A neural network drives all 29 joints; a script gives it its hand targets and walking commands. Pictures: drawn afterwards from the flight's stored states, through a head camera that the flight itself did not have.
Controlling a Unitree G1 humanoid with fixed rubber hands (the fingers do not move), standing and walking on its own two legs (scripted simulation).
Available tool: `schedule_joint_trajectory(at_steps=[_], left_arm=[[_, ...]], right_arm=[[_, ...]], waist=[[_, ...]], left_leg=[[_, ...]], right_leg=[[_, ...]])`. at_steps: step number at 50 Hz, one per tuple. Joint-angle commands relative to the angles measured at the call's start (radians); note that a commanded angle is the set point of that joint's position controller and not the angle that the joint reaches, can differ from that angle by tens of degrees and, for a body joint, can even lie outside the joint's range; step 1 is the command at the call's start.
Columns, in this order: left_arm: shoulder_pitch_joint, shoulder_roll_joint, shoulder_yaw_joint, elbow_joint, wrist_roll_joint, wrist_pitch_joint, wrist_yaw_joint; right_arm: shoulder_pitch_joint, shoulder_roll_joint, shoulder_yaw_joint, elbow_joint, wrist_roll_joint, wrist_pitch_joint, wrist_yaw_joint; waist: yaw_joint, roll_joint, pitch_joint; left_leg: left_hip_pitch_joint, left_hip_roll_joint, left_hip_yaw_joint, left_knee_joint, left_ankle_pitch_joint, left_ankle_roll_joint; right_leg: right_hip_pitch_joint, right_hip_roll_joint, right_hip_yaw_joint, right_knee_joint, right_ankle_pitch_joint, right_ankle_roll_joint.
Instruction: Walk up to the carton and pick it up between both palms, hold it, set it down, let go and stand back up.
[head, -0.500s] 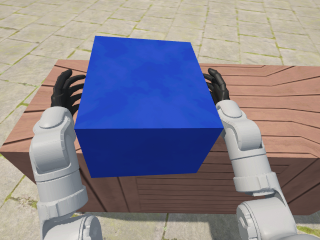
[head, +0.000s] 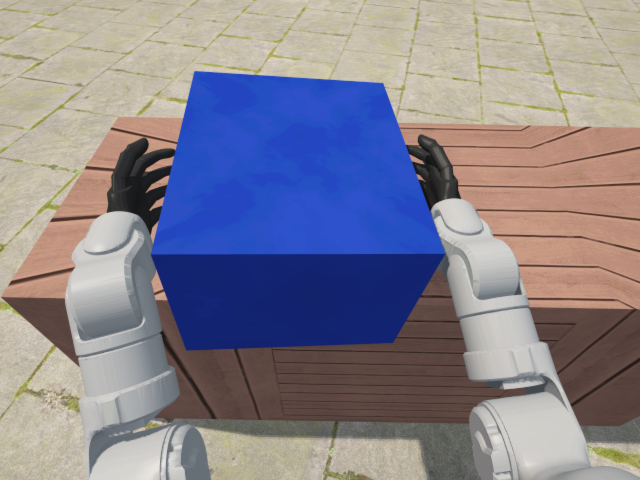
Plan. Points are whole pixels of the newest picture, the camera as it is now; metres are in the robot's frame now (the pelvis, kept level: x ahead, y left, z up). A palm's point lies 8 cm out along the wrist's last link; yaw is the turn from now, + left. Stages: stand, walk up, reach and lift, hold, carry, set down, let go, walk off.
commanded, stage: hold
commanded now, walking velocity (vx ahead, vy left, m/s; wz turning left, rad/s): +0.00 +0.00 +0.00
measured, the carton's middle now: (292, 205) +0.40 +0.00 +0.14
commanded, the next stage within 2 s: none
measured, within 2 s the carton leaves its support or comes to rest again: neither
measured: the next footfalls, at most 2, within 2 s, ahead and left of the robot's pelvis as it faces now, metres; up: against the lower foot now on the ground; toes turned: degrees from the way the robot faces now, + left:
none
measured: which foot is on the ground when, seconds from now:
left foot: down 0.00-1.00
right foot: down 0.00-1.00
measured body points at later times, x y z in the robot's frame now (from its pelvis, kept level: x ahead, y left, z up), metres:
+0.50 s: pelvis +0.01 +0.00 +0.00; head +0.01 +0.00 +0.45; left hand +0.37 +0.17 +0.18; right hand +0.38 -0.17 +0.16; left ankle +0.00 +0.11 -0.76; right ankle +0.00 -0.11 -0.76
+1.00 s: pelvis +0.01 +0.00 +0.00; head +0.01 +0.00 +0.45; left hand +0.36 +0.17 +0.18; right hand +0.38 -0.17 +0.16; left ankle +0.00 +0.11 -0.76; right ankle +0.00 -0.11 -0.76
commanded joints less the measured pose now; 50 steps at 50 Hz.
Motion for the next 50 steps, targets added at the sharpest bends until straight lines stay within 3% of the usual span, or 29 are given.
schedule_joint_trajectory(at_steps=[1, 11, 17, 19, 21, 23, 24, 28, 33, 34, 37, 38, 41, 43, 50], left_arm=[[-0.523, -0.311, -0.404, -0.085, -0.137, -0.046, -0.108], [-0.455, -0.308, -0.428, -0.154, -0.141, -0.014, -0.106], [-0.486, -0.322, -0.474, -0.213, -0.16, -0.007, -0.092], [-0.466, -0.299, -0.436, -0.15, -0.144, 0.0, -0.094], [-0.473, -0.303, -0.434, -0.15, -0.143, 0.0, -0.099], [-0.484, -0.315, -0.443, -0.17, -0.147, -0.004, -0.1], [-0.489, -0.323, -0.437, -0.159, -0.149, -0.006, -0.098], [-0.436, -0.325, -0.439, -0.176, -0.147, 0.008, -0.102], [-0.442, -0.306, -0.456, -0.241, -0.159, 0.025, -0.114], [-0.433, -0.309, -0.466, -0.246, -0.158, 0.031, -0.115], [-0.398, -0.288, -0.441, -0.215, -0.141, 0.047, -0.12], [-0.394, -0.295, -0.447, -0.22, -0.148, 0.052, -0.122], [-0.417, -0.277, -0.428, -0.223, -0.149, 0.048, -0.124], [-0.445, -0.294, -0.44, -0.22, -0.156, 0.037, -0.118], [-0.476, -0.306, -0.425, -0.16, -0.136, 0.01, -0.107]], right_arm=[[-0.596, 0.393, 0.291, -0.32, 0.085, -0.08, 0.08], [-0.521, 0.384, 0.321, -0.344, 0.111, -0.066, 0.073], [-0.566, 0.376, 0.331, -0.403, 0.129, -0.074, 0.081], [-0.561, 0.361, 0.311, -0.375, 0.11, -0.071, 0.083], [-0.536, 0.361, 0.291, -0.338, 0.098, -0.067, 0.082], [-0.558, 0.376, 0.303, -0.372, 0.106, -0.072, 0.084], [-0.57, 0.372, 0.299, -0.362, 0.099, -0.07, 0.084], [-0.546, 0.382, 0.322, -0.387, 0.117, -0.063, 0.081], [-0.512, 0.374, 0.333, -0.402, 0.124, -0.05, 0.073], [-0.504, 0.366, 0.334, -0.404, 0.126, -0.049, 0.07], [-0.498, 0.346, 0.331, -0.407, 0.133, -0.044, 0.066], [-0.494, 0.337, 0.318, -0.412, 0.124, -0.043, 0.064], [-0.513, 0.349, 0.324, -0.413, 0.131, -0.041, 0.064], [-0.541, 0.348, 0.318, -0.422, 0.122, -0.046, 0.069], [-0.545, 0.344, 0.27, -0.351, 0.091, -0.058, 0.086]], waist=[[0.0, -0.012, -0.458], [-0.011, -0.012, -0.451], [-0.006, 0.017, -0.483], [0.004, -0.01, -0.457], [-0.009, 0.003, -0.428], [-0.005, 0.005, -0.468], [-0.008, -0.015, -0.465], [-0.015, -0.008, -0.477], [-0.028, -0.01, -0.488], [-0.031, 0.014, -0.483], [-0.011, 0.009, -0.424], [-0.03, 0.006, -0.414], [-0.008, -0.019, -0.413], [-0.014, -0.028, -0.42], [-0.02, 0.022, -0.42]], left_leg=[[0.0, 0.012, 0.029, 0.015, 0.109, -0.009], [0.069, 0.009, 0.019, 0.046, 0.241, -0.03], [0.076, 0.012, 0.02, 0.052, 0.238, -0.037], [0.069, 0.016, 0.024, 0.051, 0.201, -0.029], [0.06, 0.012, 0.026, 0.04, 0.165, -0.028], [0.074, 0.011, 0.028, 0.044, 0.174, -0.022], [0.061, 0.014, 0.023, 0.041, 0.16, -0.024], [0.08, 0.004, 0.021, 0.057, 0.252, -0.034], [0.114, 0.0, 0.02, 0.062, 0.327, -0.047], [0.126, -0.003, 0.023, 0.063, 0.338, -0.054], [0.093, 0.0, 0.022, 0.065, 0.326, -0.048], [0.089, 0.001, 0.022, 0.06, 0.309, -0.051], [0.077, 0.004, 0.025, 0.042, 0.243, -0.039], [0.07, 0.011, 0.022, 0.031, 0.212, -0.031], [0.064, 0.014, 0.027, 0.028, 0.141, -0.033]], right_leg=[[0.219, 0.009, -0.003, 0.094, 0.15, 0.085], [0.219, 0.019, -0.005, 0.099, 0.265, 0.083], [0.192, 0.015, -0.004, 0.101, 0.224, 0.08], [0.185, 0.019, -0.01, 0.097, 0.188, 0.09], [0.188, 0.012, -0.008, 0.088, 0.17, 0.085], [0.186, 0.01, -0.007, 0.091, 0.176, 0.086], [0.192, 0.014, -0.011, 0.091, 0.166, 0.084], [0.243, 0.016, -0.005, 0.104, 0.292, 0.084], [0.258, 0.019, -0.007, 0.104, 0.357, 0.089], [0.251, 0.019, -0.009, 0.101, 0.357, 0.088], [0.263, 0.018, 0.001, 0.101, 0.348, 0.089], [0.263, 0.016, -0.004, 0.091, 0.325, 0.089], [0.26, 0.015, -0.001, 0.092, 0.279, 0.095], [0.242, 0.013, -0.007, 0.092, 0.244, 0.093], [0.175, 0.012, -0.012, 0.075, 0.131, 0.086]])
